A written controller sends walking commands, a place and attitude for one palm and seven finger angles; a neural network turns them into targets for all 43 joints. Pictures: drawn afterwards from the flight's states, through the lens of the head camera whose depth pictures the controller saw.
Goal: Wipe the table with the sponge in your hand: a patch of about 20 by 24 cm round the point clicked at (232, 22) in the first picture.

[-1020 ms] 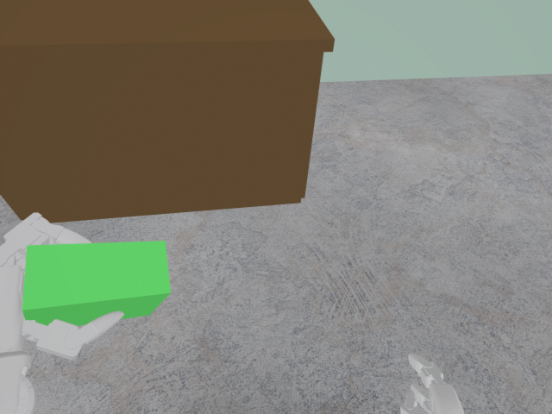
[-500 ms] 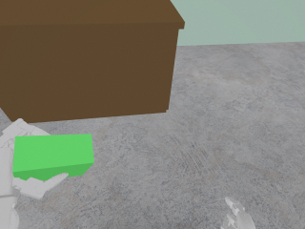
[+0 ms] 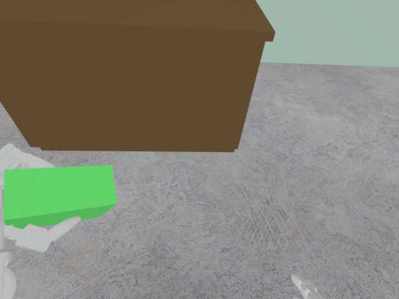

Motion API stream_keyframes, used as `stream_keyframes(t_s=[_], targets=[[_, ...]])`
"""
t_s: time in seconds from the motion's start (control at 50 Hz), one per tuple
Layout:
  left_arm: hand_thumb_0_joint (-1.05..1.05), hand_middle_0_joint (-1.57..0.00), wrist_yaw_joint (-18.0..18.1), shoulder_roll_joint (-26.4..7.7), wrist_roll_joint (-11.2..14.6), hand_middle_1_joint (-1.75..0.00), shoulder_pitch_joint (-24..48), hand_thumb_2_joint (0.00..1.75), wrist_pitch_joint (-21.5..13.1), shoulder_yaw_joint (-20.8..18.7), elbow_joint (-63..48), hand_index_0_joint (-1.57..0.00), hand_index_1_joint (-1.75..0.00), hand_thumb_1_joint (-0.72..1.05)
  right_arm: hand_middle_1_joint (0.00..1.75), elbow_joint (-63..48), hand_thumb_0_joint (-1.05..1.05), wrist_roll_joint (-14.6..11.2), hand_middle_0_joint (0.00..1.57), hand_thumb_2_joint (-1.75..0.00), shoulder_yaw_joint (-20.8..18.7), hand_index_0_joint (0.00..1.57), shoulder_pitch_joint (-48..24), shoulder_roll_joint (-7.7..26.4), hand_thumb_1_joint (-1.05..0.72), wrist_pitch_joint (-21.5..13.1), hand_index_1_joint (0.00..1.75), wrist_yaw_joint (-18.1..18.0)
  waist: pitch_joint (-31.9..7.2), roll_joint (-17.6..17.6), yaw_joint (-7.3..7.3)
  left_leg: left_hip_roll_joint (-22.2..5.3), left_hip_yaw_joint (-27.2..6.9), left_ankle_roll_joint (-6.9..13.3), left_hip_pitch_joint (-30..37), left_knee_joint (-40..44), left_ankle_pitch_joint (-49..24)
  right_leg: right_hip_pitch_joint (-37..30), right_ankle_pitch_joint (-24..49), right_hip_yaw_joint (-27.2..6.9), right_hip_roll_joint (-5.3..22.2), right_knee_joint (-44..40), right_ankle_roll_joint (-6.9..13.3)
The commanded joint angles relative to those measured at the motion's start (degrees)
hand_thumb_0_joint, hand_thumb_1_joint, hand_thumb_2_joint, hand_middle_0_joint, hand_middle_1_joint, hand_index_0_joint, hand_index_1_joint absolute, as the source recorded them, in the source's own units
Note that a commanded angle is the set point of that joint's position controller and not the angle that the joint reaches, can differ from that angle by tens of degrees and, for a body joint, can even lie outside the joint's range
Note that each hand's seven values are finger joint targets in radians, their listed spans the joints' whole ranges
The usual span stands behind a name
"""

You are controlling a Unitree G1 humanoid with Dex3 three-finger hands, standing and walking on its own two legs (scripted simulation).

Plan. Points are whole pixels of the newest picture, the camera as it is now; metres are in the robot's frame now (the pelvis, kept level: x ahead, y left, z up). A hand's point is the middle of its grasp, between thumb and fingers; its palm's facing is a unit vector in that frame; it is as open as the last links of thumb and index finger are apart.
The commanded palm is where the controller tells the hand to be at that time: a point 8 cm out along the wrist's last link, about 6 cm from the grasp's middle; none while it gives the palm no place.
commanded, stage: walk to a spot facing it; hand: left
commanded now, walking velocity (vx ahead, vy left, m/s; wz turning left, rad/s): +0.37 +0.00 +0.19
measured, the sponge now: (77, 196) +0.24 +0.21 +0.15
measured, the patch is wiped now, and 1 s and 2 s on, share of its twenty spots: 0.00 0.00 0.00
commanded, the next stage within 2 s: none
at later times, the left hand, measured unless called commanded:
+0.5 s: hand (87, 151) +0.30 +0.20 +0.18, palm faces +0.50 -0.74 -0.46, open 10.3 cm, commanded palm +0.24 +0.24 +0.19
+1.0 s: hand (96, 109) +0.40 +0.22 +0.19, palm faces +0.66 -0.59 -0.47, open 10.3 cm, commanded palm +0.33 +0.24 +0.19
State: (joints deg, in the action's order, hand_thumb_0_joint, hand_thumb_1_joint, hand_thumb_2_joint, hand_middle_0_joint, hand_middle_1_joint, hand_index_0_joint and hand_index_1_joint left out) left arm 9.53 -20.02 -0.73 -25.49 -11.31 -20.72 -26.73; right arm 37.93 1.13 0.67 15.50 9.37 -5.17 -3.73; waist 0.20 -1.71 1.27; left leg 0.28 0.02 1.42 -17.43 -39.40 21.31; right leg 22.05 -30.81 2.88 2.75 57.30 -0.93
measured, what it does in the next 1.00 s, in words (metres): walks ahead, turning left: right foot, then left foot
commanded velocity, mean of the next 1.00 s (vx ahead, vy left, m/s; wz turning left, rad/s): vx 0.36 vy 0.00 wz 0.34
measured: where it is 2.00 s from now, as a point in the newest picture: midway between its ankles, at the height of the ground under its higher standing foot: (210, 262)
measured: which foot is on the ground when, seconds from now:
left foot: down 0.00-0.24, up 0.26-0.62, down 0.64-0.94, up 0.96-1.00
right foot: up 0.00-0.22, down 0.24-0.64, up 0.66-0.92, down 0.94-1.00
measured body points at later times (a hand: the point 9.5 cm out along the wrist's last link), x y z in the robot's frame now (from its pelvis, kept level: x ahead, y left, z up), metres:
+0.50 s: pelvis +0.13 -0.06 +0.02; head +0.17 -0.06 +0.46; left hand +0.27 +0.24 +0.20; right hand +0.33 -0.29 -0.07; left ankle +0.18 +0.09 -0.66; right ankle +0.13 -0.14 -0.72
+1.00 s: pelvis +0.28 -0.08 +0.00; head +0.30 -0.08 +0.45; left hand +0.36 +0.25 +0.21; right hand +0.48 -0.21 -0.12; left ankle +0.23 +0.07 -0.68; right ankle +0.33 -0.18 -0.72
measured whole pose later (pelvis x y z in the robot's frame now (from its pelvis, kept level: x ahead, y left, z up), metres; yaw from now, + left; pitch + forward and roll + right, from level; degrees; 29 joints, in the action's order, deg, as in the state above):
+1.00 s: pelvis +0.28 -0.08 +0.00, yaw +20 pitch -1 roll +0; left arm 8.2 -21.3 0.1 -25.2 -11.7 -20.1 -29.5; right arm 37.3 0.1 1.6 13.9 8.6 -4.4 -3.3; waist 2.9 2.3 -2.0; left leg -5.0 1.3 -0.1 -25.7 -56.1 27.1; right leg 18.3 -19.2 10.7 7.2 39.6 -0.4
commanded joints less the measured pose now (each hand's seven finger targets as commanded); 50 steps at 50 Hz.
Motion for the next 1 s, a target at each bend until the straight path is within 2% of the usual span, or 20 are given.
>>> stream_keyframes(t_s=[0.0,0.18,0.2,0.22,0.24,0.28,0.32,0.4,0.5,0.58,0.6,0.62,0.64,0.7,0.76,0.86,0.9,0.92,0.94,0.98], targets=[[0.00,-1.20,0.4,-9.3,0.9,-1.60,1.7,1.30,-5.3,-4.9,-17.8,-1.20,-1.60,0.10,0.30,-8.4,0.00,-0.5,0.20,-0.90,-3.5,0.20,-4.4,8.6,-0.90,-3.7,0.30,0.9,-6.4,13.7,-0.06,-16.8,-24.8,12.1,22.2,15.8,-30.3,19.5,0.3,-1.4,0.6,2.7,-0.6],[0.00,-1.20,-0.7,-9.2,2.0,-1.60,-0.3,1.30,-3.6,-6.1,-12.3,-1.20,-1.60,0.10,0.30,-9.6,0.00,-0.7,0.20,-0.90,-2.7,0.20,-7.1,7.8,-0.90,-1.8,0.30,-0.6,-6.6,12.7,-1.30,-10.4,-6.4,5.8,0.9,8.1,-22.1,-16.4,15.3,8.7,-3.1,-29.0,-0.4],[0.00,-1.20,-0.6,-10.4,1.6,-1.60,0.6,1.30,-3.3,-6.5,-11.6,-1.20,-1.60,0.10,0.30,-9.6,0.00,-0.8,0.20,-0.90,-2.7,0.20,-7.1,7.5,-0.90,-1.5,0.30,-0.6,-8.5,6.6,-1.63,-8.9,-4.9,4.5,-6.8,-0.8,-17.3,-26.2,14.7,2.3,2.2,-31.7,2.0],[0.00,-1.20,-0.3,-12.9,0.9,-1.60,1.8,1.30,-3.0,-7.8,-11.1,-1.20,-1.60,0.10,0.30,-10.1,0.00,-0.9,0.20,-0.90,-2.9,0.20,-6.6,6.4,-0.90,-1.0,0.30,-0.6,-11.1,-9.1,-1.74,-2.6,2.0,1.6,-18.9,-18.4,-4.8,-34.6,13.4,-17.9,16.3,-35.2,7.6],[0.00,-1.20,0.1,-15.2,2.0,-1.60,2.9,1.30,-3.2,-10.5,-11.3,-1.20,-1.60,0.10,0.30,-11.5,0.00,-0.9,0.20,-0.90,-3.1,0.20,-9.4,7.6,-0.90,-1.2,0.30,-0.8,-9.0,-13.6,-2.60,0.3,0.7,-0.2,-26.8,-31.9,10.6,-32.7,20.1,-32.7,25.6,-40.0,12.5],[0.00,-1.20,-0.5,-14.2,2.1,-1.60,1.8,1.30,-4.1,-9.6,-10.6,-1.20,-1.60,0.10,0.30,-10.8,0.00,-0.7,0.20,-0.90,-3.6,0.20,-9.5,8.5,-0.90,-1.0,0.30,0.0,-4.1,-8.5,-2.12,-4.5,-3.4,-1.2,-25.4,-39.2,5.7,-21.7,8.7,-29.2,25.2,-42.0,12.8],[0.00,-1.20,-0.9,-12.6,1.6,-1.60,0.7,1.30,-4.9,-8.5,-11.9,-1.20,-1.60,0.10,0.30,-10.1,0.00,-0.8,0.20,-0.90,-2.8,0.20,-10.4,7.7,-0.90,0.7,0.30,0.3,-0.6,-3.7,-1.54,-6.4,-1.7,-2.6,-24.2,-39.1,0.2,-15.1,13.6,-14.7,20.7,-42.3,10.3],[0.00,-1.20,0.0,-12.4,1.6,-1.60,3.2,1.30,-5.0,-7.9,-17.5,-1.20,-1.60,0.10,0.30,-11.3,0.00,-0.6,0.20,-0.90,-3.1,0.20,-10.0,7.6,-0.90,1.2,0.30,0.0,-1.7,-2.2,-1.34,-8.4,2.8,-2.4,-15.8,-19.4,-3.9,-11.5,23.1,-1.7,18.4,-41.4,8.7],[0.00,-1.20,2.1,-10.9,2.0,-1.60,0.1,1.30,-3.5,-7.5,-18.3,-1.20,-1.60,0.10,0.30,-14.3,0.00,-0.7,0.20,-0.90,-3.3,0.20,-8.8,6.3,-0.90,0.3,0.30,-0.2,-3.5,-6.1,-3.63,-4.3,11.4,-1.6,-9.4,-0.9,-4.6,-17.5,32.7,0.9,17.3,-37.3,8.5],[0.00,-1.20,2.9,-10.0,2.0,-1.60,4.6,1.30,-3.4,-5.4,-19.5,-1.20,-1.60,0.10,0.30,-14.3,0.00,-0.9,0.20,-0.90,-3.9,0.20,-5.3,7.0,-0.90,-0.1,0.30,-1.2,-9.7,-0.3,0.06,-0.9,13.8,-0.1,11.1,12.2,-10.1,-13.4,39.7,7.6,12.8,-15.4,3.9],[0.00,-1.20,3.0,-10.9,1.7,-1.60,5.5,1.30,-4.3,-6.2,-20.3,-1.20,-1.60,0.10,0.30,-14.6,0.00,-1.0,0.20,-0.90,-4.3,0.20,-5.6,8.3,-0.90,-0.2,0.30,-1.3,-12.5,9.1,0.65,-7.7,1.8,3.9,20.9,14.2,-11.3,-4.0,31.2,8.8,9.2,-2.7,1.2],[0.00,-1.20,3.0,-10.5,2.3,-1.60,6.0,1.30,-5.0,-6.3,-20.6,-1.20,-1.60,0.10,0.30,-14.5,0.00,-1.0,0.20,-0.90,-4.1,0.20,-6.1,8.9,-0.90,-0.6,0.30,-0.7,-12.3,20.6,-0.07,-22.6,-22.5,12.0,27.4,17.9,-25.7,9.9,0.8,6.3,1.3,11.1,-1.0],[0.00,-1.20,2.1,-12.4,1.5,-1.60,7.7,1.30,-5.2,-6.2,-17.1,-1.20,-1.60,0.10,0.30,-14.0,0.00,-1.3,0.20,-0.90,-3.5,0.20,-6.6,8.8,-0.90,-0.9,0.30,0.4,-10.2,17.0,-0.37,-26.2,-30.4,14.8,22.6,20.9,-21.0,14.2,-5.5,-0.4,1.4,16.6,0.1],[0.00,-1.20,0.5,-12.8,1.6,-1.60,4.1,1.30,-4.5,-8.6,-18.2,-1.20,-1.60,0.10,0.30,-12.6,0.00,-1.8,0.20,-0.90,-4.3,0.20,-8.4,7.9,-0.90,-0.9,0.30,0.5,-5.2,13.1,-1.33,-24.3,-22.8,15.1,10.5,21.6,-5.8,16.3,-0.7,-4.1,6.2,13.6,-1.2],[0.00,-1.20,0.6,-11.3,2.3,-1.60,-0.6,1.30,-5.4,-8.9,-22.2,-1.20,-1.60,0.10,0.30,-12.6,0.00,-1.6,0.20,-0.90,-3.8,0.20,-8.5,7.8,-0.90,-2.4,0.30,0.8,-6.1,16.6,-2.35,-17.5,-8.9,9.7,0.5,23.3,-0.2,3.6,6.2,2.1,4.9,-1.8,-1.5],[0.00,-1.20,0.4,-8.2,2.3,-1.60,0.5,1.30,-4.2,-6.5,-14.7,-1.20,-1.60,0.10,0.30,-11.5,0.00,-1.5,0.20,-0.90,-3.1,0.20,-7.2,7.6,-0.90,-2.9,0.30,-0.4,-5.1,13.8,-1.96,-12.7,-1.3,4.8,-7.3,16.6,12.4,-13.2,10.5,10.1,-0.5,-21.6,-2.6],[0.00,-1.20,0.4,-9.8,1.6,-1.60,4.1,1.30,-3.3,-6.5,-11.5,-1.20,-1.60,0.10,0.30,-10.9,0.00,-1.6,0.20,-0.90,-2.8,0.20,-6.3,6.3,-0.90,-2.2,0.30,-0.8,-4.3,-0.3,-2.25,-7.1,3.9,1.7,-14.6,-2.1,13.1,-17.7,0.0,-2.5,7.6,-34.5,1.0],[0.00,-1.20,0.8,-12.7,1.5,-1.60,5.6,1.30,-2.5,-7.8,-10.4,-1.20,-1.60,0.10,0.30,-11.4,0.00,-1.6,0.20,-0.90,-2.3,0.20,-7.5,4.9,-0.90,-2.0,0.30,-0.8,-2.6,-17.9,-3.22,-0.9,7.9,-1.0,-25.1,-19.8,12.8,-21.0,0.4,-24.9,21.2,-42.7,7.7],[0.00,-1.20,1.3,-14.5,2.1,-1.60,8.8,1.30,-2.5,-8.8,-11.5,-1.20,-1.60,0.10,0.30,-11.1,0.00,-1.1,0.20,-0.90,-2.5,0.20,-10.2,7.0,-0.90,-2.7,0.30,-0.7,-2.7,-16.6,-3.66,-3.2,1.4,-1.7,-28.9,-30.2,10.5,-22.1,4.8,-31.3,27.4,-44.8,11.6],[0.00,-1.20,0.5,-12.8,1.9,-1.60,8.9,1.30,-3.2,-7.3,-11.4,-1.20,-1.60,0.10,0.30,-9.7,0.00,-1.1,0.20,-0.90,-2.2,0.20,-10.6,7.3,-0.90,-2.2,0.30,-0.4,0.5,-8.8,-2.98,-6.3,-0.8,-2.5,-28.6,-34.5,6.8,-20.0,13.4,-23.3,25.8,-42.6,11.8]])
